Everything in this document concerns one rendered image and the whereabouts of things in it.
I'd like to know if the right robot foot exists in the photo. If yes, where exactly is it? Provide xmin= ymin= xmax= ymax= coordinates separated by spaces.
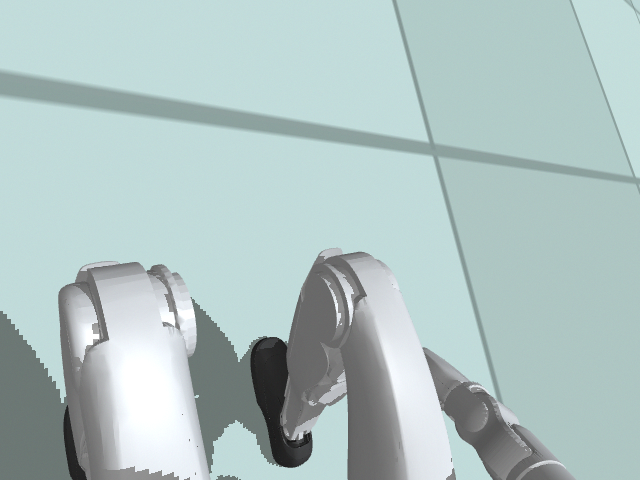
xmin=250 ymin=337 xmax=313 ymax=468

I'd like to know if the right robot arm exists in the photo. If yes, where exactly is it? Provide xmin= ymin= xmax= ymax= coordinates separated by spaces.
xmin=444 ymin=382 xmax=576 ymax=480

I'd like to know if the right robot hand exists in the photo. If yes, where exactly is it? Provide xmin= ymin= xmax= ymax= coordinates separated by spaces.
xmin=423 ymin=347 xmax=471 ymax=411

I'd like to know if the left robot foot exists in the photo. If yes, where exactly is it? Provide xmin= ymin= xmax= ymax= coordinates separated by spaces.
xmin=63 ymin=405 xmax=87 ymax=480

